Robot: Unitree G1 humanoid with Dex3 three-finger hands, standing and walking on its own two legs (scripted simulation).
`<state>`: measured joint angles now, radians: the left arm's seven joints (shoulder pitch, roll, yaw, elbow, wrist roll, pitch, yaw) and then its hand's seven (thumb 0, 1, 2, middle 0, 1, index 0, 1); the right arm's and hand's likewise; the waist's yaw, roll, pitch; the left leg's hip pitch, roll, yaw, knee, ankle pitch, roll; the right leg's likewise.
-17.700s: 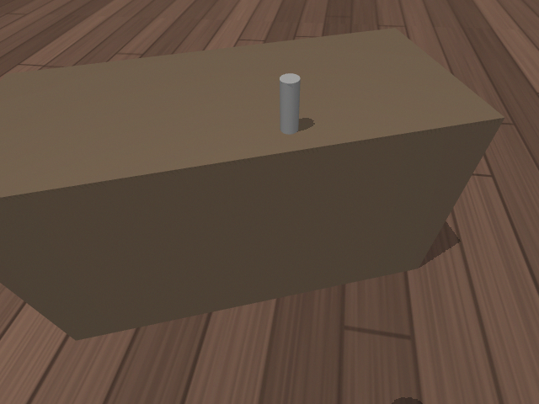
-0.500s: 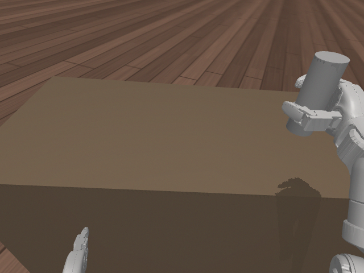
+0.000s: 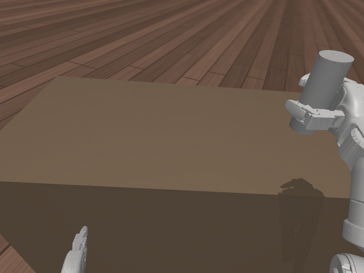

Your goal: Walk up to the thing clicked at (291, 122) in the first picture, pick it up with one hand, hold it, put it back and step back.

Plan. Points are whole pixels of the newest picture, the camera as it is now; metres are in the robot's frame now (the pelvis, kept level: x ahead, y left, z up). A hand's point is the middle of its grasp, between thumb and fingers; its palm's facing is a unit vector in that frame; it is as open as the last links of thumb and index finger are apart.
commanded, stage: hold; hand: right
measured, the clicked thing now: (316, 95) +0.33 -0.17 +0.30
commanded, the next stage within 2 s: crouch in 0.42 s
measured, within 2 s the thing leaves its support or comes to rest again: neither
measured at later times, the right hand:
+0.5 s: hand (316, 102) +0.33 -0.18 +0.29, palm faces +0.17 +0.99 -0.03, open 7.6 cm
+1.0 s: hand (290, 129) +0.37 -0.18 +0.20, palm faces +0.19 +0.98 -0.02, open 7.6 cm
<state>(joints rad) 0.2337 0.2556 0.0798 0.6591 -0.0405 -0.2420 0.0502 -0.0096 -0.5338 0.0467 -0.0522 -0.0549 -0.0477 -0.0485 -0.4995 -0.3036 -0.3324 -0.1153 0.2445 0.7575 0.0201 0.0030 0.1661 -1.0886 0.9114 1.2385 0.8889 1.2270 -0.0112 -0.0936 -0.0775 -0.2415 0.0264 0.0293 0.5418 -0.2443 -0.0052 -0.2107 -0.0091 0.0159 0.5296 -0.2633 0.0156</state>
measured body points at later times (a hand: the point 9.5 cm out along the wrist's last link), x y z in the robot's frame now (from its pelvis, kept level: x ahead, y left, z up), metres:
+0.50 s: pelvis +0.00 +0.00 +0.00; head -0.05 +0.04 +0.45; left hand +0.17 +0.26 -0.07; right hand +0.32 -0.23 +0.29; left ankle +0.03 +0.12 -0.73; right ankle +0.02 -0.13 -0.73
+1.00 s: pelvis -0.01 +0.00 +0.00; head -0.02 +0.03 +0.45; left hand +0.15 +0.27 -0.08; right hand +0.36 -0.24 +0.20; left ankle +0.03 +0.12 -0.73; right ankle +0.02 -0.13 -0.73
